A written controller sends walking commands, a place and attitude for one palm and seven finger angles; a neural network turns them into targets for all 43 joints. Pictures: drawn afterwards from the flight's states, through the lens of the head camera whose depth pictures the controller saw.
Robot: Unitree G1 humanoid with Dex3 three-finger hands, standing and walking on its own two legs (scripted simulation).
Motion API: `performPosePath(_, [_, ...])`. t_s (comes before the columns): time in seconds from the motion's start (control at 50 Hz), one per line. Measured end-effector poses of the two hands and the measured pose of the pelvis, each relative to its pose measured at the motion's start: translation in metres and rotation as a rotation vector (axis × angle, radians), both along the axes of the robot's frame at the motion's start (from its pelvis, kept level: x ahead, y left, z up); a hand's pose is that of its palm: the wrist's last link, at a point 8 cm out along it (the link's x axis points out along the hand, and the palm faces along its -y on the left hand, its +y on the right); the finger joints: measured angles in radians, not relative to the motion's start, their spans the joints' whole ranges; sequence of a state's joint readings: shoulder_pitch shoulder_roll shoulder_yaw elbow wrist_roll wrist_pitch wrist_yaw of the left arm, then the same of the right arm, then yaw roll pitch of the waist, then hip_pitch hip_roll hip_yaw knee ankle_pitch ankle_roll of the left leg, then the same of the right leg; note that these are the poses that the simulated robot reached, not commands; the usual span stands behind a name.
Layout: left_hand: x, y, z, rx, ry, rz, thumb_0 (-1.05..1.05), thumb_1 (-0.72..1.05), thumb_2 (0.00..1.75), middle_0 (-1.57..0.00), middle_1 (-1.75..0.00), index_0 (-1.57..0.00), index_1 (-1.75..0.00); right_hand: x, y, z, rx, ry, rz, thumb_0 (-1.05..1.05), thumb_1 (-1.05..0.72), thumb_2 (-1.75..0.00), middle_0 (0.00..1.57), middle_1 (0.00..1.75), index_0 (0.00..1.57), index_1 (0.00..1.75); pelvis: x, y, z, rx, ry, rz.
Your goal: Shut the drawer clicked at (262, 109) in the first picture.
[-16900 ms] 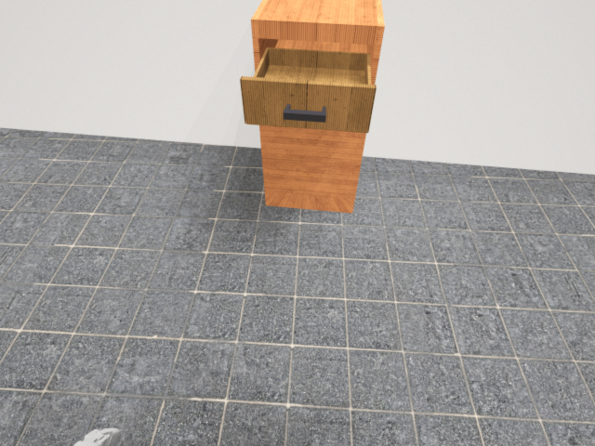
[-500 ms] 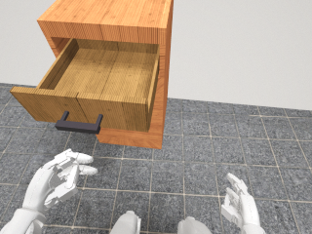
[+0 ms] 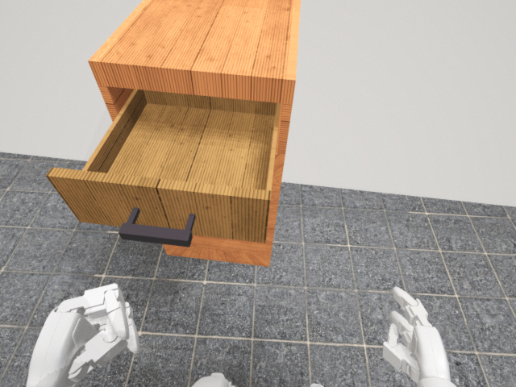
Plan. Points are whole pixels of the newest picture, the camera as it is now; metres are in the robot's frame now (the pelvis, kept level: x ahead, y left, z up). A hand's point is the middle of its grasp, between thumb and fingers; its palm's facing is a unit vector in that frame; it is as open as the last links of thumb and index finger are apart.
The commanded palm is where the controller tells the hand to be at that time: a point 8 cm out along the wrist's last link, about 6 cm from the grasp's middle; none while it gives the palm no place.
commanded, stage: raise the hand and make a fist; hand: left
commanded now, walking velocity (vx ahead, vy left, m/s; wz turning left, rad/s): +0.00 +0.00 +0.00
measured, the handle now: (159, 225) +0.37 +0.21 +0.00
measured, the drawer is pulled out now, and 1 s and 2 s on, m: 0.26 0.26 0.26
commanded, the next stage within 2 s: bring the fist close to the handle in 0.74 s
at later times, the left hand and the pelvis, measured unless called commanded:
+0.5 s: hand (120, 341) +0.17 +0.18 +0.09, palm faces -0.03 -1.00 -0.07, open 3.2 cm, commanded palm +0.12 +0.24 +0.10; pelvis +0.01 +0.01 +0.01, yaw +0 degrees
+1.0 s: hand (128, 335) +0.17 +0.17 +0.08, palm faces +0.02 -1.00 -0.09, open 3.2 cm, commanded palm +0.14 +0.23 +0.09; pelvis +0.01 -0.03 +0.01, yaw +1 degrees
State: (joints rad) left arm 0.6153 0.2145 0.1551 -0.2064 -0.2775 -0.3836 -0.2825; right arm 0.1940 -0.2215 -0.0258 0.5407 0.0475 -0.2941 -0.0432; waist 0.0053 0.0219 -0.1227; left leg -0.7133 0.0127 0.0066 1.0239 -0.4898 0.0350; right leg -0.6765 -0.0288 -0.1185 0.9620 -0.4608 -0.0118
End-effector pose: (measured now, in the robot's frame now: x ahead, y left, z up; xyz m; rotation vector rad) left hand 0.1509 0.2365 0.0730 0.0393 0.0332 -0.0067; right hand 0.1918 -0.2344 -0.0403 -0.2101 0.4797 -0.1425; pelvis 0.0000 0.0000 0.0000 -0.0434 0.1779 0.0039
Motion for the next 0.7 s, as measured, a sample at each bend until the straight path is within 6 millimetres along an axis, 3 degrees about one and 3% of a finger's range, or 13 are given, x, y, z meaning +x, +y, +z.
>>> performPosePath(0.14, [-0.001,-0.006,0.006,-0.006,0.059,-0.036,0.01,0.90,0.90,-1.31,-1.51,-1.31,-1.52,0.022,0.041,0.015,0.060,-0.057,0.079,0.01,-0.90,-0.90,0.20,0.30,0.20,0.30,0.005,0.010,0.005,-0.006,-0.019,-0.001])
performPosePath(0.26, [-0.007,-0.002,0.019,0.009,0.041,0.001,0.02,0.90,0.90,-1.37,-1.57,-1.37,-1.58,0.019,0.052,0.012,0.070,-0.024,0.108,0.01,-0.90,-0.90,0.20,0.30,0.20,0.30,0.008,0.014,0.006,-0.010,-0.029,0.002])
performPosePath(0.52, [-0.005,-0.006,0.022,0.029,0.068,-0.013,0.01,0.90,0.90,-1.39,-1.60,-1.39,-1.60,-0.013,0.021,-0.003,0.049,0.070,0.019,0.01,-0.90,-0.90,0.20,0.30,0.20,0.30,0.008,0.007,0.008,-0.003,-0.031,-0.005])
performPosePath(0.7, [-0.004,-0.011,0.026,0.049,0.042,0.004,0.01,0.90,0.90,-1.40,-1.60,-1.39,-1.60,-0.016,-0.001,-0.003,0.038,0.055,-0.008,0.01,-0.90,-0.90,0.20,0.30,0.20,0.30,0.008,-0.005,0.009,0.003,-0.033,-0.002])
